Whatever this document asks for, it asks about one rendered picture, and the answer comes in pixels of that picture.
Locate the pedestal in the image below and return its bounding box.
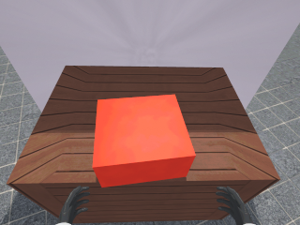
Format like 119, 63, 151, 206
7, 66, 280, 224

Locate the carton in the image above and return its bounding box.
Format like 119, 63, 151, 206
92, 95, 196, 188

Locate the robot right hand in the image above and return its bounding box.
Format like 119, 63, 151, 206
216, 186, 254, 225

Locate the robot left hand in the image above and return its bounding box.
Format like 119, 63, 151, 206
56, 186, 90, 225

